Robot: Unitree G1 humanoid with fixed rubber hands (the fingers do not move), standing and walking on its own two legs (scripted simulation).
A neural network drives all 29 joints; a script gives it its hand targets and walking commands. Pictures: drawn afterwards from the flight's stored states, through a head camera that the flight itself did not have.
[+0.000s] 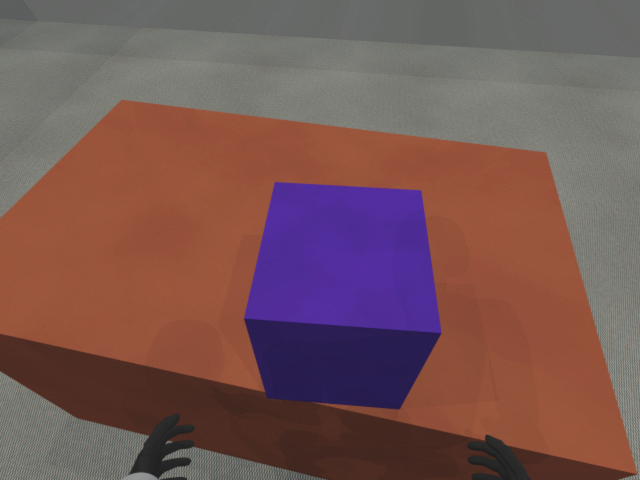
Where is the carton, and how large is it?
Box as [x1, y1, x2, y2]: [244, 182, 440, 409]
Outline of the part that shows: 275,182 244,316 267,397 399,409 440,334 440,326 421,191 406,189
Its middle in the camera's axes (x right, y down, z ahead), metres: +0.03 +0.09 +0.55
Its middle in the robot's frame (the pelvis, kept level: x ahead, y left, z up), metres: +0.36 -0.02 -0.01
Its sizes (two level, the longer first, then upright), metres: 0.210 0.200 0.250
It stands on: a pedestal, 0.64 m high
